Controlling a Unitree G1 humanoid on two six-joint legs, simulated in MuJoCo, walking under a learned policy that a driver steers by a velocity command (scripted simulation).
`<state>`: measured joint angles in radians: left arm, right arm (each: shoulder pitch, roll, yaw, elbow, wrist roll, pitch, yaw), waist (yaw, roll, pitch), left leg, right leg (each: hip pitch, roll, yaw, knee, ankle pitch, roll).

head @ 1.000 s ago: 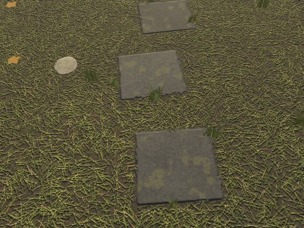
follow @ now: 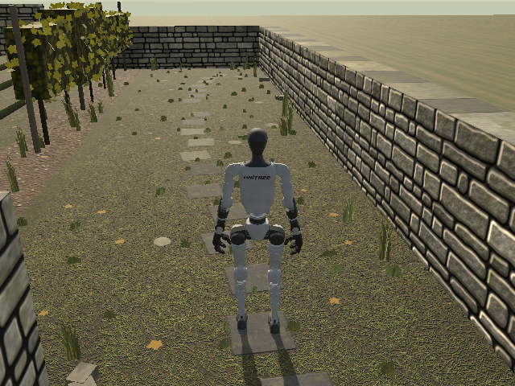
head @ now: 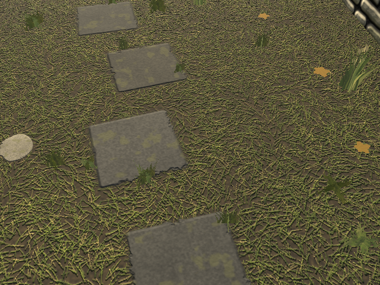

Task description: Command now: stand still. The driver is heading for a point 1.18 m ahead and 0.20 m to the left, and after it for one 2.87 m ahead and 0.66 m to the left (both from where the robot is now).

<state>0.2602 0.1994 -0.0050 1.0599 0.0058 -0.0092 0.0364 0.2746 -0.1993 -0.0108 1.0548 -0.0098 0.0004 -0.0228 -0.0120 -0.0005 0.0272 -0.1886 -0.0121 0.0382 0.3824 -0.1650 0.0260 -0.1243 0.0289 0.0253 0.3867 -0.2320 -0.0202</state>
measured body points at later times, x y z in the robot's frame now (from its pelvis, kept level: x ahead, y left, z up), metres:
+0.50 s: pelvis +0.01 +0.00 +0.00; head +0.01 +0.00 +0.45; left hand -0.01 +0.23 -0.16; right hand +0.00 -0.22 -0.16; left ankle +0.03 +0.10 -0.74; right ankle -0.02 -0.11 -0.74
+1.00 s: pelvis +0.18 +0.04 +0.00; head +0.20 +0.05 +0.45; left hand +0.25 +0.28 -0.15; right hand +0.11 -0.19 -0.14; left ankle +0.08 +0.10 -0.74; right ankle +0.19 -0.08 -0.67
